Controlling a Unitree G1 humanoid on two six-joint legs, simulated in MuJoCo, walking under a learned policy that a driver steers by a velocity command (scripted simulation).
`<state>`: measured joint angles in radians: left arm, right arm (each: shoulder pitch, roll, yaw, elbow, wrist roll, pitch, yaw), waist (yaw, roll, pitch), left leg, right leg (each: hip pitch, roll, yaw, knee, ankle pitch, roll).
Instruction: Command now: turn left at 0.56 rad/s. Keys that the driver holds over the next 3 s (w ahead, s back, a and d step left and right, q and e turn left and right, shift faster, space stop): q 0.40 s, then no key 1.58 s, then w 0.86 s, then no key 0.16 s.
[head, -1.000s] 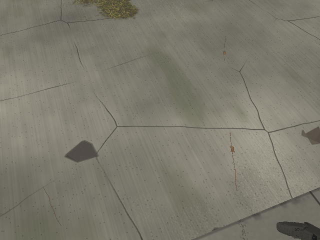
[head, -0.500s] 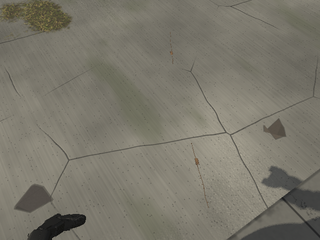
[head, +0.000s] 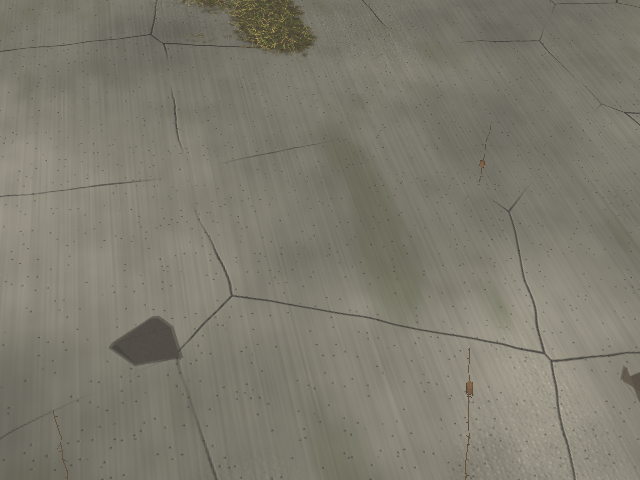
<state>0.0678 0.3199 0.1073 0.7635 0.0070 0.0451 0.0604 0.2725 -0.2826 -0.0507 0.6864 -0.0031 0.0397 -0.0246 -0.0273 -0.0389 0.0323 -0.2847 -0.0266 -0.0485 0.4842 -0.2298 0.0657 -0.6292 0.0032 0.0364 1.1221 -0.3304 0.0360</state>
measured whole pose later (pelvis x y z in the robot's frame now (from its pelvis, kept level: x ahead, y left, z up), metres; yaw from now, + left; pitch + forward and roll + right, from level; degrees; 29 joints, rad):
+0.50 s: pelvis +0.02 -0.05 +0.00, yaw +18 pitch +1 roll +0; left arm 0.12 0.27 0.06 0.73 0.02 -0.01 0.00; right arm 0.20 -0.37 -0.08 0.58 0.01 0.08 -0.04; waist -0.01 0.06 0.04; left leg -0.51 -0.13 -0.18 1.10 -0.50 -0.05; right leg -0.25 0.03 0.03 0.46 -0.24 -0.03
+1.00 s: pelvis +0.00 -0.02 +0.00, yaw +20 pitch -1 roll +0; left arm 0.18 0.27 0.01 0.86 0.01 0.01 0.01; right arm 0.19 -0.23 -0.01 0.63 -0.02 0.04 -0.02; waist 0.02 -0.01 0.02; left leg -0.20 -0.01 -0.05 0.48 -0.28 0.00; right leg -0.20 -0.04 0.00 0.45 -0.24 0.04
